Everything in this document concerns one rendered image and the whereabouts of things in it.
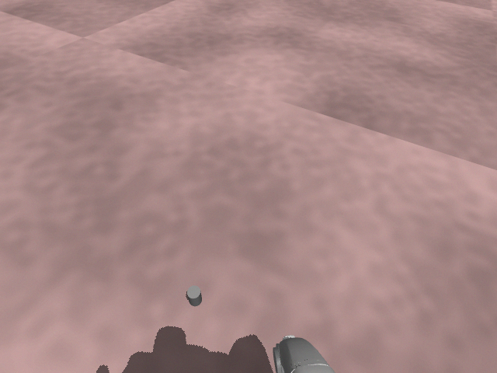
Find tin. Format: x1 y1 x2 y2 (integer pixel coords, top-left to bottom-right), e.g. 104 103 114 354
187 285 202 306

